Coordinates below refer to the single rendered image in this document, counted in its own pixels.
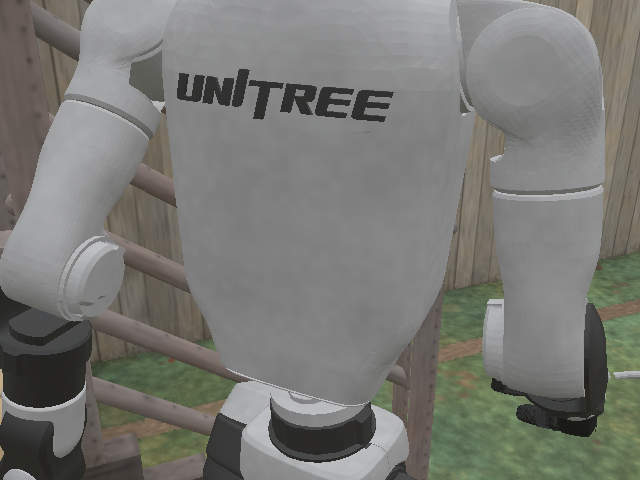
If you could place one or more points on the left robot forearm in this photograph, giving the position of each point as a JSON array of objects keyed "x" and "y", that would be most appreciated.
[{"x": 43, "y": 360}]

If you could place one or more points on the robot right upper arm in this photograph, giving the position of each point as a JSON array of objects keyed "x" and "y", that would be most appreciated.
[{"x": 533, "y": 71}]

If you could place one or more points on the right robot forearm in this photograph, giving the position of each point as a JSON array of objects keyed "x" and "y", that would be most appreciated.
[{"x": 595, "y": 377}]

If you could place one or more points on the robot right hand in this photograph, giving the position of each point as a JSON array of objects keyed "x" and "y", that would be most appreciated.
[{"x": 533, "y": 415}]

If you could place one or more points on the robot left upper arm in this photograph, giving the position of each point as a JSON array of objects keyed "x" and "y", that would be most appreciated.
[{"x": 58, "y": 258}]

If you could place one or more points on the robot left thigh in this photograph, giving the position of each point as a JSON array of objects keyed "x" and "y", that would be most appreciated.
[{"x": 246, "y": 400}]

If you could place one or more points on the humanoid robot torso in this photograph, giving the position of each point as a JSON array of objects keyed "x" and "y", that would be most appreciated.
[{"x": 318, "y": 150}]

